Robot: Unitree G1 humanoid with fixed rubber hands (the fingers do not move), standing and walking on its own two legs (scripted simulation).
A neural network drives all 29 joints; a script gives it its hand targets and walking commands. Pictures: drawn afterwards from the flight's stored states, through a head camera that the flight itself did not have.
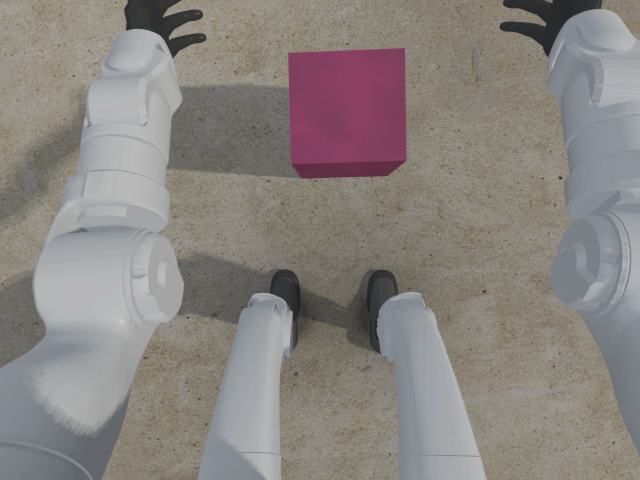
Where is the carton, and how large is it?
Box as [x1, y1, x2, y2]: [288, 48, 406, 178]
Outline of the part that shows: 404,48 288,53 291,164 302,178 387,175 406,160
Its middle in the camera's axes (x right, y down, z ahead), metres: +0.06 -0.24 +0.83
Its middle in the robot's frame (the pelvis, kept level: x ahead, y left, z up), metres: +0.57 -0.02 -0.53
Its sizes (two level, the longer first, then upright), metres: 0.210 0.200 0.250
